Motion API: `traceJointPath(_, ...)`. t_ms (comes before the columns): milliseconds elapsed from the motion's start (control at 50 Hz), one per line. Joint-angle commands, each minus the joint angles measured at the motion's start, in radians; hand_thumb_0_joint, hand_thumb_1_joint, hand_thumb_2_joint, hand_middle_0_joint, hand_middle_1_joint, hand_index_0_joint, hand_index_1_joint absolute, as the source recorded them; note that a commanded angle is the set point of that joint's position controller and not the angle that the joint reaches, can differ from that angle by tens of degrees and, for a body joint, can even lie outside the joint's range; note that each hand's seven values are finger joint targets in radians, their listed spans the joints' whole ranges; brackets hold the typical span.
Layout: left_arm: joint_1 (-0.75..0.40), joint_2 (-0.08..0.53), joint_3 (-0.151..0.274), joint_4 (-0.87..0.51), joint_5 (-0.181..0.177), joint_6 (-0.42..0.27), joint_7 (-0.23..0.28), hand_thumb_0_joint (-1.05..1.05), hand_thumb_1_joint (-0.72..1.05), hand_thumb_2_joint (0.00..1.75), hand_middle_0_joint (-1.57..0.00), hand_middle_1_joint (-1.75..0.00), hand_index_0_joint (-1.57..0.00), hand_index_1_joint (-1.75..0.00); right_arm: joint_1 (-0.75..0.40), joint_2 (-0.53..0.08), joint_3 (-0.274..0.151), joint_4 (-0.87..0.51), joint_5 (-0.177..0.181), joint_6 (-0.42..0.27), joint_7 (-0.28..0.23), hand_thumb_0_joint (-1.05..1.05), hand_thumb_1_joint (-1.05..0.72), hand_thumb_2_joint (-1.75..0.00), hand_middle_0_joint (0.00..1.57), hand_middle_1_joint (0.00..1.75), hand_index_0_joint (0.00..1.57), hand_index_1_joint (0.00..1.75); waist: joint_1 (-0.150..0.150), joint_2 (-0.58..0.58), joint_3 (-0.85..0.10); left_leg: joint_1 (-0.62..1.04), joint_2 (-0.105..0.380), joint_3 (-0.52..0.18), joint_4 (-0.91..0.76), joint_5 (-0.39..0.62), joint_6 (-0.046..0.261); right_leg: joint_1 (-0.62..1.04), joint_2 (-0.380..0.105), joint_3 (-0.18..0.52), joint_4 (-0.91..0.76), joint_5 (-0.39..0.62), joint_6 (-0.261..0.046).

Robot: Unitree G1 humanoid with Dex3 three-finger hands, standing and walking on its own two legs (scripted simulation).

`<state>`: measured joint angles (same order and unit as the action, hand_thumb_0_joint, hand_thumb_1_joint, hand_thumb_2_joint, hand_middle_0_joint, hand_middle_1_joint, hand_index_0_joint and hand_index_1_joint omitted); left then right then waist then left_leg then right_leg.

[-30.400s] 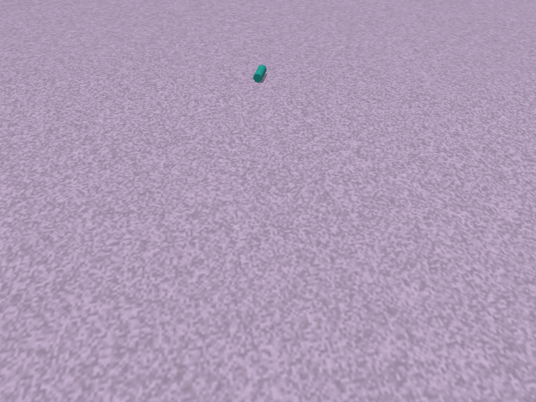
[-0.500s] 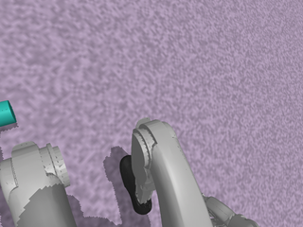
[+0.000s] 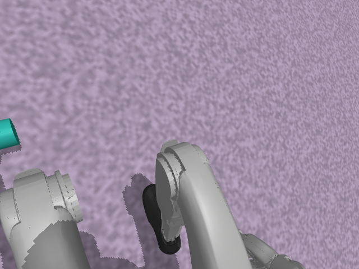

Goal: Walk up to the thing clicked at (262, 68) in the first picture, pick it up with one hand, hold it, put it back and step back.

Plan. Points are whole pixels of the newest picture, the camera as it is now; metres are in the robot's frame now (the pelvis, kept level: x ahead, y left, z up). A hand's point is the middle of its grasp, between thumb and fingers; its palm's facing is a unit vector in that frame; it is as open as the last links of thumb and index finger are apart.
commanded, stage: settle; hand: left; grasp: from above
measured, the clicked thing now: out of the picture +0.40 +0.30 -0.27
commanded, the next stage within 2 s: lift in 0.96 s
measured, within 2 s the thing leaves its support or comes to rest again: leaves its support in 0.38 s
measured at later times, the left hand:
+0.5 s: hand out of the picture +0.38 +0.30 -0.23, palm faces -0.39 -0.17 -0.91, open 9.1 cm
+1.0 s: hand out of the picture +0.37 +0.31 -0.14, palm faces -0.43 -0.14 -0.89, open 9.1 cm
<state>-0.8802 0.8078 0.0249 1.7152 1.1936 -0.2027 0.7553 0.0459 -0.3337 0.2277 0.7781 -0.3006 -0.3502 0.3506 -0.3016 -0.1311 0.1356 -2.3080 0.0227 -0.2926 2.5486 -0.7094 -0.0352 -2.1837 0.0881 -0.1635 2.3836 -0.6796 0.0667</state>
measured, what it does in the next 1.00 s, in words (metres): stands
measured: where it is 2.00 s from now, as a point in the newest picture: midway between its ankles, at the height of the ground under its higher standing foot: (121, 250)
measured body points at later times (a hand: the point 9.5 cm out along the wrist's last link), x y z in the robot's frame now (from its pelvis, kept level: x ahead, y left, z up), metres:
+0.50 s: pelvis +0.00 +0.00 +0.00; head +0.23 +0.12 +0.37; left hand +0.39 +0.31 -0.18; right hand +0.09 -0.25 -0.08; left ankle +0.07 +0.13 -0.27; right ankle +0.11 -0.12 -0.27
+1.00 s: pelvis +0.00 -0.01 +0.03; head +0.20 +0.07 +0.42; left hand +0.39 +0.32 -0.09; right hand +0.11 -0.27 -0.09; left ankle +0.07 +0.13 -0.27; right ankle +0.11 -0.12 -0.27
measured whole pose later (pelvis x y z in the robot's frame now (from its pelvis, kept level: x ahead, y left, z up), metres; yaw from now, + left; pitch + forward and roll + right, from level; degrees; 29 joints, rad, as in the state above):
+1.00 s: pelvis +0.00 -0.01 +0.03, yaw +7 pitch +31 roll -7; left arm -0.79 0.58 0.03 1.35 1.17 -0.15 0.43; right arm 0.13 -0.30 0.02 0.79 -0.14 -0.12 0.21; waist -0.17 0.00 -0.08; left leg -2.29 0.02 -0.15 2.39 -0.66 -0.03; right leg -2.21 0.05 -0.06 2.33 -0.67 0.04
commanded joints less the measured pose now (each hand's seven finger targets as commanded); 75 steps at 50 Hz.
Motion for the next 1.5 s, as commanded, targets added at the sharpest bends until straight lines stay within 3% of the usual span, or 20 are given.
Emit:
traceJointPath(0,-0.178,0.124,0.03,-0.049,-0.019,0.001,0.024,0.0,0.52,0.45,-0.86,-0.5,-0.88,-0.48,0.165,-0.317,-0.085,-0.002,0.018,0.003,-0.008,0.0,-0.89,-0.9,0.2,0.3,0.2,0.3,-0.047,0.419,-0.598,0.44,0.026,0.143,-0.259,0.18,0.029,0.321,0.04,-0.108,-0.22,0.248,-0.083)
traceJointPath(60,-0.161,0.118,0.033,-0.037,-0.013,0.001,0.024,0.0,0.57,0.45,-0.88,-0.51,-0.9,-0.48,0.154,-0.308,-0.081,0.004,0.012,0.004,-0.009,0.0,-0.89,-0.9,0.2,0.3,0.2,0.3,-0.041,0.423,-0.58,0.438,0.026,0.137,-0.266,0.17,0.026,0.295,0.037,-0.118,-0.207,0.231,-0.085)
traceJointPath(100,-0.188,0.113,0.022,-0.036,-0.013,0.0,0.018,0.0,0.62,0.51,-0.96,-0.59,-1.0,-0.56,0.163,-0.312,-0.079,-0.002,0.007,0.006,-0.01,0.0,-0.91,-0.9,0.2,0.3,0.2,0.3,-0.061,0.421,-0.572,0.429,0.025,0.141,-0.262,0.153,0.03,0.295,0.038,-0.115,-0.218,0.221,-0.083)
traceJointPath(240,-0.18,0.147,0.046,-0.094,-0.012,0.006,-0.008,0.0,0.71,0.57,-1.03,-0.62,-1.07,-0.58,0.171,-0.303,-0.089,0.0,0.02,0.014,-0.017,0.0,-0.91,-0.9,0.2,0.3,0.2,0.3,-0.021,0.477,-0.62,0.452,0.022,0.144,-0.279,0.154,0.025,0.296,0.033,-0.109,-0.204,0.216,-0.089)
traceJointPath(280,-0.203,0.157,0.072,-0.185,-0.013,0.0,-0.001,0.0,0.75,0.57,-1.07,-0.6,-1.1,-0.57,0.17,-0.298,-0.105,0.004,0.021,0.024,-0.019,0.0,-0.91,-0.9,0.2,0.3,0.2,0.3,0.009,0.518,-0.707,0.486,0.022,0.143,-0.281,0.191,0.022,0.299,0.034,-0.111,-0.19,0.245,-0.093)
traceJointPath(340,-0.203,0.12,0.056,-0.204,0.003,0.003,-0.009,0.0,0.75,0.57,-1.06,-0.6,-1.09,-0.57,0.167,-0.285,-0.12,0.008,0.03,0.028,-0.012,0.0,-0.91,-0.9,0.2,0.3,0.2,0.3,-0.009,0.546,-0.696,0.499,0.025,0.144,-0.274,0.2,0.018,0.256,0.029,-0.115,-0.164,0.263,-0.096)
traceJointPath(400,-0.203,0.162,0.121,-0.314,0.014,0.009,-0.004,0.0,0.74,0.57,-1.05,-0.59,-1.08,-0.56,0.189,-0.283,-0.151,0.016,0.045,0.042,-0.009,0.0,-0.91,-0.9,0.2,0.3,0.2,0.3,0.026,0.567,-0.754,0.51,0.021,0.156,-0.281,0.231,0.02,0.261,0.024,-0.102,-0.164,0.277,-0.1)
traceJointPath(480,-0.197,0.103,0.107,-0.371,-0.003,0.036,-0.027,0.0,0.74,0.55,-1.05,-0.6,-1.08,-0.56,0.193,-0.273,-0.197,0.005,0.078,0.057,-0.005,0.0,-0.91,-0.9,0.2,0.3,0.2,0.3,0.04,0.545,-0.771,0.499,0.016,0.174,-0.304,0.186,0.027,0.231,0.021,-0.074,-0.197,0.219,-0.104)
traceJointPath(540,-0.17,0.079,0.103,-0.399,-0.021,0.07,-0.058,0.0,0.71,0.52,-1.04,-0.55,-1.07,-0.52,0.197,-0.258,-0.223,0.002,0.111,0.085,-0.018,0.0,-0.91,-0.9,0.2,0.3,0.2,0.3,0.077,0.532,-0.822,0.492,0.012,0.186,-0.331,0.172,0.033,0.226,0.022,-0.044,-0.22,0.188,-0.111)
traceJointPath(560,-0.164,0.026,0.065,-0.355,-0.025,0.083,-0.075,0.0,0.72,0.49,-1.04,-0.56,-1.07,-0.53,0.203,-0.247,-0.228,0.004,0.117,0.092,-0.019,0.0,-0.91,-0.9,0.2,0.3,0.2,0.3,0.061,0.502,-0.784,0.458,0.01,0.191,-0.332,0.147,0.038,0.212,0.021,-0.037,-0.227,0.168,-0.111)
traceJointPath(700,-0.193,-0.032,0.009,-0.354,-0.051,0.104,-0.209,0.0,0.66,0.47,-1.02,-0.52,-1.05,-0.49,0.223,-0.221,-0.253,0.004,0.151,0.142,-0.067,0.0,-0.91,-0.9,0.2,0.3,0.2,0.3,0.076,0.355,-0.74,0.383,-0.005,0.202,-0.354,0.094,0.057,0.201,0.015,0.001,-0.276,0.09,-0.109)
traceJointPath(740,-0.202,0.006,0.033,-0.399,-0.052,0.089,-0.238,0.0,0.64,0.49,-1.01,-0.51,-1.03,-0.5,0.242,-0.221,-0.26,0.002,0.159,0.155,-0.084,0.0,-0.91,-0.9,0.2,0.3,0.2,0.3,0.087,0.337,-0.769,0.389,-0.01,0.213,-0.355,0.124,0.059,0.244,0.01,0.012,-0.284,0.113,-0.108)
traceJointPath(760,-0.208,-0.025,0.008,-0.416,-0.058,0.081,-0.251,0.0,0.64,0.5,-1.01,-0.52,-1.03,-0.5,0.225,-0.204,-0.257,-0.009,0.164,0.162,-0.09,0.0,-0.91,-0.9,0.2,0.3,0.2,0.3,0.1,0.33,-0.776,0.385,-0.012,0.217,-0.364,0.114,0.058,0.252,0.009,0.022,-0.292,0.091,-0.111)
traceJointPath(820,-0.218,-0.006,0.022,-0.458,-0.048,0.064,-0.273,0.0,0.65,0.53,-1.04,-0.51,-1.05,-0.5,0.246,-0.198,-0.265,-0.01,0.169,0.182,-0.114,0.0,-0.91,-0.9,0.2,0.3,0.2,0.3,0.104,0.319,-0.809,0.415,-0.014,0.231,-0.37,0.135,0.057,0.291,0.005,0.034,-0.312,0.104,-0.11)
traceJointPath(940,-0.228,0.018,0.048,-0.532,-0.028,0.052,-0.287,0.0,0.72,0.57,-1.1,-0.49,-1.1,-0.49,0.256,-0.182,-0.277,-0.016,0.172,0.227,-0.159,0.0,-0.9,-0.9,0.2,0.3,0.2,0.3,0.126,0.324,-0.879,0.463,-0.017,0.255,-0.385,0.186,0.058,0.328,-0.009,0.045,-0.331,0.171,-0.105)
traceJointPath(1020,-0.24,0.009,0.043,-0.553,-0.023,0.054,-0.296,0.0,0.75,0.64,-1.13,-0.5,-1.12,-0.51,0.257,-0.178,-0.283,-0.019,0.176,0.244,-0.182,0.0,-0.9,-0.9,0.2,0.3,0.2,0.3,0.134,0.359,-0.882,0.509,-0.019,0.256,-0.424,0.167,0.053,0.297,-0.015,0.035,-0.334,0.152,-0.114)
traceJointPath(1040,-0.236,0.018,0.044,-0.544,-0.018,0.055,-0.299,0.0,0.83,0.56,-1.19,-0.54,-1.2,-0.52,0.254,-0.178,-0.285,-0.023,0.176,0.248,-0.187,0.0,-0.93,-0.91,0.2,0.3,0.2,0.3,0.133,0.359,-0.88,0.514,-0.018,0.256,-0.43,0.158,0.052,0.297,-0.015,0.04,-0.345,0.138,-0.115)
traceJointPath(1060,-0.244,0.015,0.044,-0.552,-0.022,0.054,-0.302,0.0,0.75,0.58,-1.11,-0.46,-1.12,-0.44,0.26,-0.18,-0.289,-0.025,0.177,0.25,-0.192,0.0,-0.88,-0.89,0.2,0.3,0.2,0.3,0.129,0.354,-0.869,0.511,-0.019,0.256,-0.433,0.146,0.053,0.292,-0.017,0.04,-0.353,0.117,-0.116)
traceJointPath(1240,-0.165,0.016,0.037,-0.679,-0.076,0.083,-0.393,0.0,0.82,0.58,-1.16,-0.47,-1.17,-0.46,0.265,-0.167,-0.31,-0.051,0.21,0.279,-0.227,0.0,-0.91,-0.9,0.2,0.3,0.2,0.3,0.173,0.345,-0.959,0.578,-0.029,0.275,-0.505,0.165,0.06,0.383,-0.026,0.051,-0.42,0.155,-0.112)
traceJointPath(1480,-0.009,-0.004,0.027,-0.921,-0.116,0.097,-0.483,0.0,0.75,0.59,-1.12,-0.46,-1.13,-0.46,0.256,-0.143,-0.331,-0.122,0.261,0.317,-0.275,0.0,-0.91,-0.9,0.2,0.3,0.2,0.3,0.204,0.284,-0.935,0.674,-0.032,0.275,-0.649,0.137,0.066,0.493,-0.031,0.072,-0.569,0.12,-0.106)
